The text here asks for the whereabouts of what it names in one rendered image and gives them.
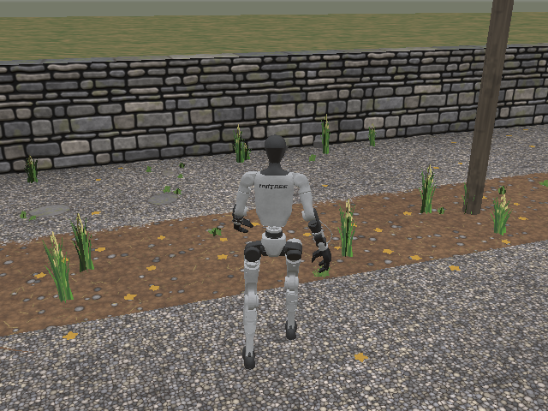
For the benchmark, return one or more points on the robot left thigh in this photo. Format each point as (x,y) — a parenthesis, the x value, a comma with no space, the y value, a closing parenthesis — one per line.
(252,256)

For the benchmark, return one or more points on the robot right hand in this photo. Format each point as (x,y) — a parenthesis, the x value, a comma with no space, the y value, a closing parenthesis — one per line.
(326,259)

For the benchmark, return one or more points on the left robot upper arm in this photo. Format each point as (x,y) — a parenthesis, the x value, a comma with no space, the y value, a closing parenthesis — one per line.
(244,190)

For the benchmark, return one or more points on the right robot forearm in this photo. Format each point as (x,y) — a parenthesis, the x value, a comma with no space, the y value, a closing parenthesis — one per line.
(317,232)

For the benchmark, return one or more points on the robot left foot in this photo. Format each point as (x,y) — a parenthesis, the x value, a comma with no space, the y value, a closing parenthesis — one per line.
(249,362)

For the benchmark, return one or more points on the left robot forearm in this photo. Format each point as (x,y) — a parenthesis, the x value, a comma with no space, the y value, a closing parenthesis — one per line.
(236,219)

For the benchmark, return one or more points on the robot left hand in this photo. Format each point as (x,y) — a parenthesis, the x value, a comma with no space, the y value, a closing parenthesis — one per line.
(246,223)

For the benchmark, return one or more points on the right robot upper arm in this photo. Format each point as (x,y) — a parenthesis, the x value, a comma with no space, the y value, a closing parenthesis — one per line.
(302,182)

